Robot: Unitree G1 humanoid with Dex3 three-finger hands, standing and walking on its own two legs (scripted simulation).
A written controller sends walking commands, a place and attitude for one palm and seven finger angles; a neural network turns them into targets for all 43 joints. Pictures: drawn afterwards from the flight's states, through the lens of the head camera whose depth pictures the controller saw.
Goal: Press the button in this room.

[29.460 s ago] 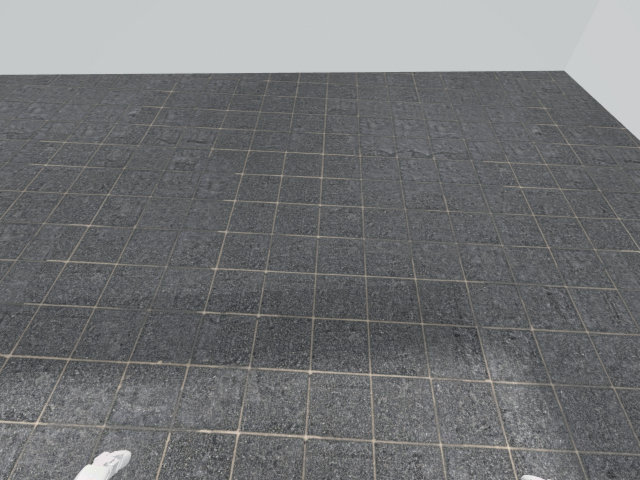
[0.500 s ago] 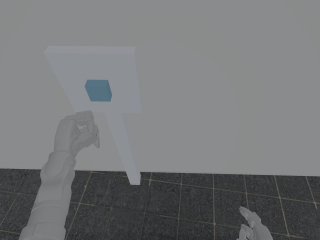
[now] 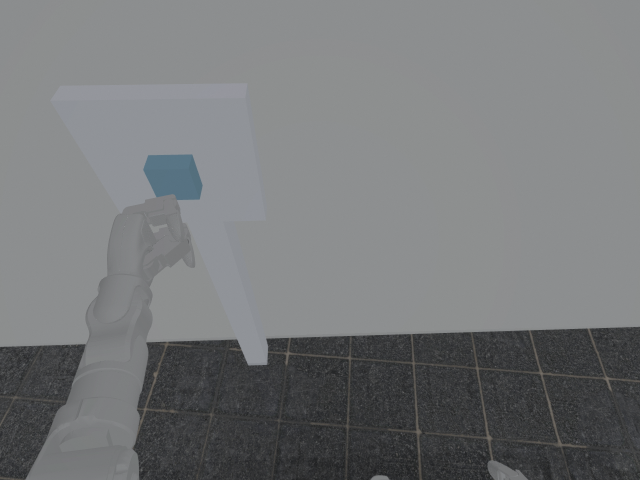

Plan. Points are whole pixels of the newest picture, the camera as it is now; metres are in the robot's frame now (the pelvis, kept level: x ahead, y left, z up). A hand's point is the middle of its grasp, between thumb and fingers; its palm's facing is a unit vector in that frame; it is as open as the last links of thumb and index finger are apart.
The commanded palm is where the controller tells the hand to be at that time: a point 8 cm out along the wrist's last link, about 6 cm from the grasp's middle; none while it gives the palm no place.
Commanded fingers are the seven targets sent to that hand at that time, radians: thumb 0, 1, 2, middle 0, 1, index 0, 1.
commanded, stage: aim a knuckle at the button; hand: left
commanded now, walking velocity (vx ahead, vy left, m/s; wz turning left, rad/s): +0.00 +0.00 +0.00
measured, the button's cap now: (175, 176) +0.47 +0.20 +0.11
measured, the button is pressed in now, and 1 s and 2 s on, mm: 0 6 14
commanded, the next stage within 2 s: press the button with the knuckle in 0.48 s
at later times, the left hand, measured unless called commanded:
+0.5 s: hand (191, 243) +0.39 +0.17 +0.07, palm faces +0.04 -1.00 -0.01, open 3.1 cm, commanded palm +0.35 +0.22 +0.08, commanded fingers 0.00 0.90 0.90 -1.30 -1.50 -1.30 -1.50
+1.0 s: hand (201, 223) +0.42 +0.16 +0.08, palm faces +0.03 -1.00 -0.02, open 3.1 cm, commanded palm +0.39 +0.22 +0.08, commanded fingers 0.00 0.90 0.90 -1.30 -1.50 -1.30 -1.50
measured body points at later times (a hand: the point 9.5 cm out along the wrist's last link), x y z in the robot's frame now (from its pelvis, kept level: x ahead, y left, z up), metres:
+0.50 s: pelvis -0.01 +0.00 +0.00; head +0.04 +0.00 +0.45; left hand +0.38 +0.22 +0.08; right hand +0.12 -0.24 -0.11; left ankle -0.02 +0.10 -0.71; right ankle +0.02 -0.10 -0.71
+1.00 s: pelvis +0.00 +0.00 +0.00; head +0.06 +0.00 +0.44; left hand +0.41 +0.22 +0.08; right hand +0.09 -0.25 -0.12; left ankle -0.02 +0.10 -0.71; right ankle +0.02 -0.10 -0.71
